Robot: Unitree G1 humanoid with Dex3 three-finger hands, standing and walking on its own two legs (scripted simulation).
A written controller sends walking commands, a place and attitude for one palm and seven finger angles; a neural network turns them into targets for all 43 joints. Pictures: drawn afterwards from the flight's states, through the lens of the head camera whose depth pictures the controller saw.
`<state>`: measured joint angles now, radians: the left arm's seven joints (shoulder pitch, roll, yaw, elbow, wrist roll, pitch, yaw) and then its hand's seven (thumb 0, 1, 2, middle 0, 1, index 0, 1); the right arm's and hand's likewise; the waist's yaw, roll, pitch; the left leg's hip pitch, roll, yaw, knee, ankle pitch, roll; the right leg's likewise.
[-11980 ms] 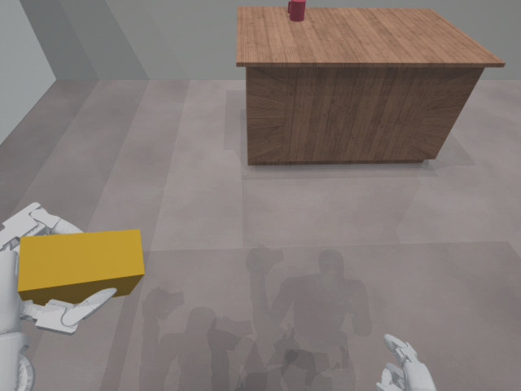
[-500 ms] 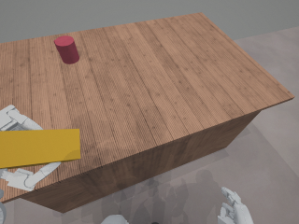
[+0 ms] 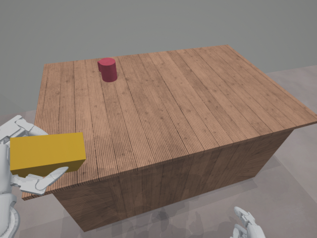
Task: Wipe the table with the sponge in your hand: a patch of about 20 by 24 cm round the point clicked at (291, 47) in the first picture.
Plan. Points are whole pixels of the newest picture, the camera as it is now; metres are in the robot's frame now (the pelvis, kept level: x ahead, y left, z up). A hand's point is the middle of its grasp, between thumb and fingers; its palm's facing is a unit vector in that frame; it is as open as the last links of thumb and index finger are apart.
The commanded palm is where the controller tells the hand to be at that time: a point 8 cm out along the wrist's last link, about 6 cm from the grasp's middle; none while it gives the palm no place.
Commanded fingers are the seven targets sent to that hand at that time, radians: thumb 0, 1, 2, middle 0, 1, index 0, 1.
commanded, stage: come to a stop and stand still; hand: left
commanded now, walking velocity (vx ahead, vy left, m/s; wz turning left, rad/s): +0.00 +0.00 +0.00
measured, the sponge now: (59, 155) +0.22 +0.23 +0.15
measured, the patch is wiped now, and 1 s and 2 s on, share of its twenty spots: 0.00 0.00 0.00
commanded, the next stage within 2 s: look again from close up in 0.76 s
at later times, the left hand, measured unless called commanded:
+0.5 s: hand (52, 141) +0.25 +0.25 +0.16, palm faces +0.42 -0.83 -0.37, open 9.3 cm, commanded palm +0.18 +0.29 +0.18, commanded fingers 0.00 0.10 1.30 -1.20 -1.60 -1.20 -1.60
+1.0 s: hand (15, 124) +0.25 +0.31 +0.20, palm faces +0.57 -0.76 -0.31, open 9.3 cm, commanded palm +0.17 +0.29 +0.18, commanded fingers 0.00 0.10 1.30 -1.20 -1.60 -1.20 -1.60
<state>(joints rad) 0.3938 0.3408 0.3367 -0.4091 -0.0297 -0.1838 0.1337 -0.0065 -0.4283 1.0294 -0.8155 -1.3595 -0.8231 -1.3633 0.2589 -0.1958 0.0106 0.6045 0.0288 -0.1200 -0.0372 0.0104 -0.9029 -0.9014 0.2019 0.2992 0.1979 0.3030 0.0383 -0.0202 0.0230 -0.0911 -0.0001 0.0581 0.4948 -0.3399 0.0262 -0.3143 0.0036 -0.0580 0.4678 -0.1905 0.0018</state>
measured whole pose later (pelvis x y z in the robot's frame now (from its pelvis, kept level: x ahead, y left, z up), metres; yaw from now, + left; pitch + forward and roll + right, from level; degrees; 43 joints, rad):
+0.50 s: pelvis +0.03 +0.00 +0.00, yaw +2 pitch -2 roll +0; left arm 0.40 0.34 0.35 -0.45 -0.03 -0.24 0.12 -0.01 -0.43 1.03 -0.81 -1.36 -0.82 -1.36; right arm 0.25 -0.22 -0.01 0.63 0.01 -0.15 -0.01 0.01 -0.90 -0.90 0.20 0.30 0.20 0.30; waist 0.00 -0.01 0.08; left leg -0.10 -0.01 0.02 0.51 -0.38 0.02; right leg -0.32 0.02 -0.04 0.47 -0.13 -0.03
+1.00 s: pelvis +0.01 +0.01 -0.01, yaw +1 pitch -4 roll +1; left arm 0.08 0.42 0.45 -0.24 -0.04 -0.26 0.10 -0.01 -0.43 1.03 -0.81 -1.36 -0.82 -1.37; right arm 0.18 -0.17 0.03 0.59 0.01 -0.18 0.03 0.01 -0.90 -0.90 0.20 0.30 0.20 0.30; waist 0.10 -0.03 0.13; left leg -0.09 -0.04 0.06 0.54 -0.38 0.04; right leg -0.33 -0.01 0.00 0.54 -0.13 -0.01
